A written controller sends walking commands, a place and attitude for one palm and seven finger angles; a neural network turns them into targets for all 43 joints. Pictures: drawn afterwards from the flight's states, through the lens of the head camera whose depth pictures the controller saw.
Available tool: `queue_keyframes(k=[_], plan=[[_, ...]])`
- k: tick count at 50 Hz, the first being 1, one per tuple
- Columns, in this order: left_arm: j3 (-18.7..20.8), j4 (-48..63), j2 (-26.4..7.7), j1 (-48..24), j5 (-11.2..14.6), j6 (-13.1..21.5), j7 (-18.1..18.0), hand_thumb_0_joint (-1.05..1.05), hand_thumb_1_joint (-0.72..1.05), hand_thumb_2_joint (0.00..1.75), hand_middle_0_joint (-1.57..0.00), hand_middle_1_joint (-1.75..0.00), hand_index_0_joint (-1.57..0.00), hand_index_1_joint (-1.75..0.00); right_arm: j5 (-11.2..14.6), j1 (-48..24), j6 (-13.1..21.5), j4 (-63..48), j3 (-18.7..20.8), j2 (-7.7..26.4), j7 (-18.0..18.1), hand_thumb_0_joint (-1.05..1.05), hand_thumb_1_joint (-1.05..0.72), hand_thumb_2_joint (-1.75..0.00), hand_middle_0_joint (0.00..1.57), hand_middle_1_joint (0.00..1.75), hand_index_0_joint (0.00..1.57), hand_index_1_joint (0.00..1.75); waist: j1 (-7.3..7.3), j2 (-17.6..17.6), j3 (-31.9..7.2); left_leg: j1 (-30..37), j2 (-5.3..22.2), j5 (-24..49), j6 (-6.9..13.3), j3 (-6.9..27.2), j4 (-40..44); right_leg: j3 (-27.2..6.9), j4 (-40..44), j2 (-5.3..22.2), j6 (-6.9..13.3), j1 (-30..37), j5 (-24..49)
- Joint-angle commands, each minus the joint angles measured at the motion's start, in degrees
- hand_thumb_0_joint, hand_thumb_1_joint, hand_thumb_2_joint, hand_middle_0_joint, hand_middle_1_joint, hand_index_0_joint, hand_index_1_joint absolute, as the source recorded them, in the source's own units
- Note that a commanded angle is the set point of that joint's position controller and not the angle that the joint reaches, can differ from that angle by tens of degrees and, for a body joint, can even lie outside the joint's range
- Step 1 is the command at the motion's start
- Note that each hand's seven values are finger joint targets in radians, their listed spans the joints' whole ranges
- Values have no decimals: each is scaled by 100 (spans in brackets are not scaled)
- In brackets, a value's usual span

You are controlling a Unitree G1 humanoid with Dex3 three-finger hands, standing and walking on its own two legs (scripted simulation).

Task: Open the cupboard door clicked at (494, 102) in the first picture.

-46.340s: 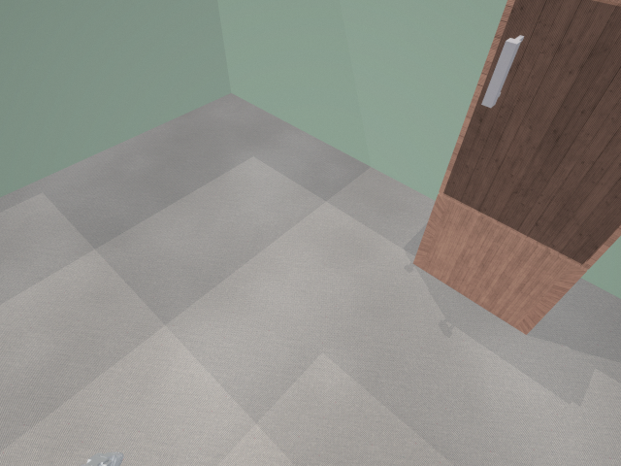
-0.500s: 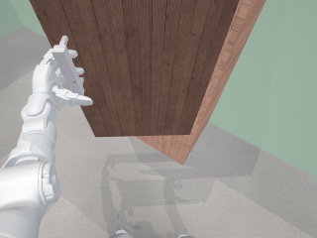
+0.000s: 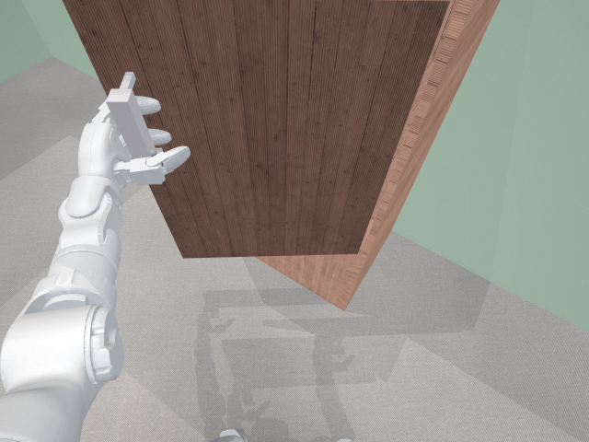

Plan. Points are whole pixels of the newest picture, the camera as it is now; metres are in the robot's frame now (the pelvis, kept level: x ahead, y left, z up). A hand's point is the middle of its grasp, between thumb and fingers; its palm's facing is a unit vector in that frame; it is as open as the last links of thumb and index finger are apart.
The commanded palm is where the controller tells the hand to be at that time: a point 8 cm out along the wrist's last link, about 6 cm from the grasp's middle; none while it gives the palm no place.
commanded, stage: close the thumb around the handle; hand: left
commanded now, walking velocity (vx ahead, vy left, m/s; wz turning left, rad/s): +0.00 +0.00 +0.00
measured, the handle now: (142, 131) +0.52 +0.20 +0.11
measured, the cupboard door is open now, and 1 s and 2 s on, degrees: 36 54 74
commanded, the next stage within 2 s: pull the door open along its arc in 0.30 s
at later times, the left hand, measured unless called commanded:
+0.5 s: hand (154, 154) +0.48 +0.17 +0.12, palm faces +0.03 -1.00 +0.00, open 5.8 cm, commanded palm +0.44 +0.22 +0.11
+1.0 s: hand (168, 229) +0.35 +0.14 +0.12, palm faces +0.15 -0.99 +0.04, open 6.0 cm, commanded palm +0.30 +0.18 +0.11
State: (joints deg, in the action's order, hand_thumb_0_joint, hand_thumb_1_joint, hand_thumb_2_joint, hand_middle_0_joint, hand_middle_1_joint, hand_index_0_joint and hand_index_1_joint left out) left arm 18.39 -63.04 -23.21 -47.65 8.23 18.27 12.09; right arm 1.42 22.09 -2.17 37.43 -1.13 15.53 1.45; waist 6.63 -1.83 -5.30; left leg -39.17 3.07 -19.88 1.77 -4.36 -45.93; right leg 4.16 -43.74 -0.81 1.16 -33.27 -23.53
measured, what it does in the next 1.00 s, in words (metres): stands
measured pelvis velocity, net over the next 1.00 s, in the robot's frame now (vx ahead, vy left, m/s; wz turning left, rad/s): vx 0.01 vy -0.01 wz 0.00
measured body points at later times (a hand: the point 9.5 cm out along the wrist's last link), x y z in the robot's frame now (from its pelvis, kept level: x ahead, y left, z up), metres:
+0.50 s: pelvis +0.00 -0.01 +0.00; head +0.07 +0.00 +0.45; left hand +0.47 +0.23 +0.12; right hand +0.02 -0.28 -0.12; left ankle +0.02 +0.10 -0.71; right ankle -0.03 -0.11 -0.71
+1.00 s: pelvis +0.01 -0.01 +0.01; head +0.03 -0.03 +0.46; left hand +0.34 +0.19 +0.12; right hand +0.17 -0.25 -0.08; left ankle +0.02 +0.10 -0.71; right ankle -0.03 -0.11 -0.71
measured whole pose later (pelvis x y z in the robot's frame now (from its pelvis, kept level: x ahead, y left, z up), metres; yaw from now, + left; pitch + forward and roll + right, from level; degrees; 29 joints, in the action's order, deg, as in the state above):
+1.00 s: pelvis +0.01 -0.01 +0.01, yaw +0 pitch +6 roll +0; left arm 6.6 -13.5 -6.3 -7.8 10.3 7.7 -2.8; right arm 2.1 13.5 0.0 32.3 -0.2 13.9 0.1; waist 0.2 -2.5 -5.6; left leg -26.3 2.2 -18.8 0.8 -5.3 -39.1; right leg 3.1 -38.8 -0.5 1.7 -21.6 -23.3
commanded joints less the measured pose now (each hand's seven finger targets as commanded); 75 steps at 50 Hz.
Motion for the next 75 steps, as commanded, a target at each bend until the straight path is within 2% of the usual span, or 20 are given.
queue_keyframes(k=[1, 5, 7, 11, 13, 21, 22, 29, 35, 40, 41, 43, 45, 52, 57, 59, 61, 66, 70, 75], plan=[[154, 1144, -1406, -2682, 28, 342, -26, 0, 68, 80, -38, -133, -38, -133, 25, 584, 115, -423, 320, 963, 70, 0, -90, -90, 20, 30, 20, 30, 107, -64, -1942, 2033, -181, 1694, 53, 576, 389, -232, 560, -215, -49, 71, 2027], [209, 1217, -1436, -2730, 36, 423, -51, 0, 90, 90, -40, -135, -40, -135, 16, 598, 136, -415, 327, 954, 70, 0, -90, -90, 20, 30, 20, 30, 90, -134, -2103, 2111, -194, 1735, 52, 567, 364, -258, 559, -221, -51, 127, 2074], [262, 1092, -1542, -2726, 39, 393, -18, 0, 90, 90, -40, -135, -40, -135, 30, 591, 143, -412, 321, 969, 86, 0, -90, -90, 20, 30, 20, 30, 121, 7, -1971, 1928, -206, 1558, 83, 520, 371, -308, 618, -217, -69, 192, 2047], [228, 1221, -1573, -2821, 25, 443, 61, 0, 90, 90, -40, -135, -40, -135, 30, 592, 149, -406, 321, 958, 106, 0, -90, -90, 20, 30, 20, 30, 116, -282, -2183, 2064, -215, 1672, 74, 526, 339, -322, 580, -207, -60, 191, 2127], [514, 1117, -1816, -2572, 77, 444, 47, 0, 90, 90, -40, -135, -40, -135, 20, 627, 138, -408, 329, 977, 118, 0, -90, -90, 20, 30, 20, 30, 20, -127, -2215, 1988, -224, 1764, 86, 516, 321, -315, 565, -219, -47, 359, 2229], [132, 1348, -1389, -2611, 113, 450, 72, 0, 90, 90, -40, -135, -40, -135, 47, 555, 136, -431, 324, 933, 94, 0, -90, -90, 20, 30, 20, 30, 82, -252, -2100, 2078, -215, 1805, 67, 501, 371, -291, 588, -223, -51, 283, 2302], [224, 1438, -1437, -2497, 121, 471, 66, 0, 90, 90, -40, -135, -40, -135, 33, 559, 142, -448, 353, 942, 85, 0, -90, -90, 20, 30, 20, 30, 10, -237, -2197, 2123, -216, 1826, 62, 495, 366, -295, 582, -224, -51, 335, 2311], [236, 2208, -1248, -1217, 292, 438, 127, 0, 90, 90, -40, -135, -40, -135, 76, 345, 124, -692, 381, 908, 29, 0, -90, -90, 20, 30, 20, 30, -285, -118, -2415, 2213, -244, 2282, 76, 389, 443, -293, 553, -220, -30, 900, 2936], [133, 3540, -897, 528, 520, 166, 138, 0, 90, 90, -40, -135, -40, -135, 147, -43, 193, -1033, 381, 805, -23, 0, -90, -90, 20, 30, 20, 30, -573, 6, -2203, 2249, -258, 2555, 103, 264, 631, -293, 628, -173, -47, 1396, 3436], [-97, 4742, -432, 1766, 638, -129, 24, 0, 90, 90, -40, -135, -40, -135, 189, -435, 320, -1224, 371, 701, -40, 0, -90, -90, 20, 30, 20, 30, -673, 92, -1840, 2343, -262, 2540, 102, 208, 780, -272, 723, -139, -80, 1537, 3528], [207, 5067, -233, 1937, 814, -250, -392, 0, 90, 90, -40, -135, -40, -135, 195, -609, 367, -1255, 350, 577, -50, 0, -90, -90, 20, 30, 20, 30, -928, 103, -1785, 2257, -270, 2500, 57, 188, 820, -217, 774, -139, -72, 1574, 3402], [-189, 5315, 153, 2196, 613, -435, -836, 0, 90, 90, -40, -135, -40, -135, 170, -692, 437, -1222, 331, 577, -73, 0, -90, -90, 20, 30, 20, 30, -744, 289, -1391, 2284, -252, 2286, 46, 234, 880, -148, 841, -144, -75, 1420, 3077], [-369, 5811, 483, 2511, 447, -587, -1287, 0, 90, 90, -40, -135, -40, -135, 139, -885, 472, -1247, 321, 498, -113, 0, -90, -90, 20, 30, 20, 30, -824, 94, -1405, 2411, -238, 2264, 6, 236, 948, -128, 840, -117, -63, 1400, 2917], [-1481, 7381, 1771, 3550, -128, -1169, -2717, 0, 90, 90, -40, -135, -40, -135, -55, -1419, 390, -1372, 244, 291, -185, 0, -90, -90, 20, 30, 20, 30, -803, 305, -1190, 2676, -228, 2073, -41, 262, 1035, -95, 996, -25, -55, 1592, 2715], [-2456, 8228, 2499, 4179, -661, -1522, -3435, 0, 90, 90, -40, -135, -40, -135, -196, -1699, 199, -1487, 159, 161, -187, 0, -90, -90, 20, 30, 20, 30, -671, 220, -779, 2723, -219, 1773, -49, 352, 1068, -102, 1130, 53, -22, 1526, 2393], [-2771, 8318, 2714, 4461, -831, -1604, -3644, 0, 90, 90, -40, -135, -40, -135, -251, -1796, 142, -1517, 158, 135, -178, 0, -90, -90, 20, 30, 20, 30, -638, 435, -636, 2696, -209, 1642, -34, 384, 1047, -131, 1220, 93, -32, 1511, 2296], [-3065, 8602, 2920, 4688, -1012, -1624, -3839, 0, 90, 90, -40, -135, -40, -135, -290, -1860, 119, -1541, 165, 87, -202, 0, -90, -90, 20, 30, 20, 30, -655, 408, -723, 2761, -225, 1660, -35, 400, 993, -172, 1227, 130, -21, 1569, 2329], [-3739, 9077, 3323, 5777, -1320, -1649, -4036, 0, 90, 90, -40, -135, -40, -135, -312, -1993, 64, -1624, 154, 12, -305, 0, -90, -90, 20, 30, 20, 30, -706, 496, -645, 2707, -245, 1715, -13, 448, 873, -252, 1236, 200, -8, 1680, 2539], [-3561, 9576, 3074, 6787, -1047, -1572, -3853, 0, 90, 90, -40, -135, -40, -135, -273, -2104, 47, -1677, 108, -32, -327, 0, -90, -90, 20, 30, 20, 30, -828, 462, -503, 2627, -282, 1611, -27, 433, 878, -316, 1340, 239, -32, 1859, 2727], [-3208, 9028, 2840, 5348, -1010, -1445, -4092, 0, 90, 90, -40, -135, -40, -135, -341, -2285, 112, -1532, 42, -16, -175, 0, -90, -90, 20, 30, 20, 30, -660, 710, 113, 2444, -396, 994, -2, 489, 774, -587, 1748, 329, -107, 1349, 1610]])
